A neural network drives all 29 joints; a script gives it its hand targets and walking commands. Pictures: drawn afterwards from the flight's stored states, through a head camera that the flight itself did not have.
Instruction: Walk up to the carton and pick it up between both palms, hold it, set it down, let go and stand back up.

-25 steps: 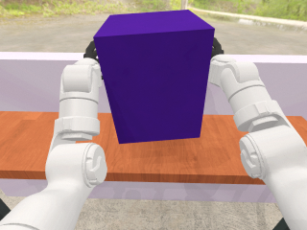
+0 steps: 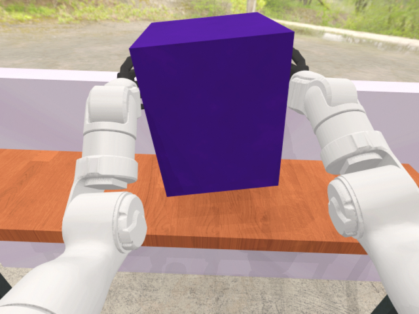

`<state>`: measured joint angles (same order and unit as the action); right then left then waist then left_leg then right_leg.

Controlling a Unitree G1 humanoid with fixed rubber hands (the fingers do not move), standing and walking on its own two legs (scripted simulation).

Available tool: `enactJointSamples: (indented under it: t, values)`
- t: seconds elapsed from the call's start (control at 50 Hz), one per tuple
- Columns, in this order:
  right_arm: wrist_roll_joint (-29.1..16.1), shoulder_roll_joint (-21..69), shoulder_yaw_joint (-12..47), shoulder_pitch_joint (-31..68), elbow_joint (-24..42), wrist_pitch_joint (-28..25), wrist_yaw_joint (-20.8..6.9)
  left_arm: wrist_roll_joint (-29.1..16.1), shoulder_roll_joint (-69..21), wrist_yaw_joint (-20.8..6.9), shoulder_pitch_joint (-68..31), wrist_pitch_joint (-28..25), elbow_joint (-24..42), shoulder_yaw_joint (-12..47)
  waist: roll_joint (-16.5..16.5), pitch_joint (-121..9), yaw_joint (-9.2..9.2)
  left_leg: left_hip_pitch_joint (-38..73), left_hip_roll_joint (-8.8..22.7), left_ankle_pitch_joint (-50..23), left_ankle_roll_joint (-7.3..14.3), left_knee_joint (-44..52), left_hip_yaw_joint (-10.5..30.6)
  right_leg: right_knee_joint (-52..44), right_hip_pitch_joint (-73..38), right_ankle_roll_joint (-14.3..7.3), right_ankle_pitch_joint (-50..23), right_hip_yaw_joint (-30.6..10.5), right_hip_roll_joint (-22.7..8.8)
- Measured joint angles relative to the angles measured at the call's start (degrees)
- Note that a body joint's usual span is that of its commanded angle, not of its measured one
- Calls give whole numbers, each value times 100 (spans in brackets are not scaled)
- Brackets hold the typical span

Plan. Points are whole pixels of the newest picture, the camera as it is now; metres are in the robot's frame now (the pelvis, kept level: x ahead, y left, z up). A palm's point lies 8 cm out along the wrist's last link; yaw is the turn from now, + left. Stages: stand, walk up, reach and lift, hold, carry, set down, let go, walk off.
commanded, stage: hold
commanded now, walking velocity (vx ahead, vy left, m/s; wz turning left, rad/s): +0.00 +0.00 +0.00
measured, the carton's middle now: (213, 102) +0.39 +0.01 +0.29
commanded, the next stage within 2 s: none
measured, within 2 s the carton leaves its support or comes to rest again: neither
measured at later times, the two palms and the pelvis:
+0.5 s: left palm (129, 91) +0.38 +0.15 +0.32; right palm (295, 89) +0.39 -0.14 +0.32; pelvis +0.01 +0.00 +0.00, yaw +0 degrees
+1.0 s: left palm (133, 89) +0.38 +0.15 +0.32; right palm (303, 85) +0.37 -0.15 +0.33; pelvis +0.00 +0.00 +0.00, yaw -1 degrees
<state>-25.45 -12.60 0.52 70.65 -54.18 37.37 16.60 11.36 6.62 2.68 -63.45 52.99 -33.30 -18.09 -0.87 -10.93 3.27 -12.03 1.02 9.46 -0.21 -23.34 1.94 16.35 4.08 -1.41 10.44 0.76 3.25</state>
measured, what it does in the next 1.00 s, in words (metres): stands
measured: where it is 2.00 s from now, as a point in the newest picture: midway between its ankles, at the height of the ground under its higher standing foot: outside the picture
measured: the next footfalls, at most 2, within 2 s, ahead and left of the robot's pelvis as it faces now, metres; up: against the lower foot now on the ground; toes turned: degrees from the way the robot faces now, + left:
none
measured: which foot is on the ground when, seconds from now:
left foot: down 0.00-1.00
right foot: down 0.00-1.00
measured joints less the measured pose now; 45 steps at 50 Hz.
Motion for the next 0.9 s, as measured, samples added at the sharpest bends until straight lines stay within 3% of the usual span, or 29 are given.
enactJointSamples:
  t: [0.16,0.34,0.46,0.74,0.9]
  values:
    - [-97,-106,112,47,23,-62,-59,-83,-71,179,-8,-38,143,-10,120,-84,13,-144,2,-16,14,-1,-31,34,179,18,-17,-69,7]
    - [-157,-89,368,-87,-2,11,-21,-44,-83,136,-22,-64,-121,-182,168,-145,-113,-40,16,17,6,61,-51,-19,92,7,3,-134,28]
    - [-220,-29,344,-302,414,42,137,-173,-24,114,171,-98,170,-86,143,-115,-40,-4,12,83,-22,-19,76,-102,-52,-9,16,-46,51]
    - [-305,-81,322,-371,758,179,183,-73,-93,51,370,94,714,8,44,-3,98,59,-8,123,-22,-81,134,-138,-165,-3,9,-59,58]
    - [-180,-59,113,-197,383,202,48,40,-159,56,205,67,383,-114,88,-83,65,39,-23,74,11,-24,43,-30,-35,15,14,-173,36]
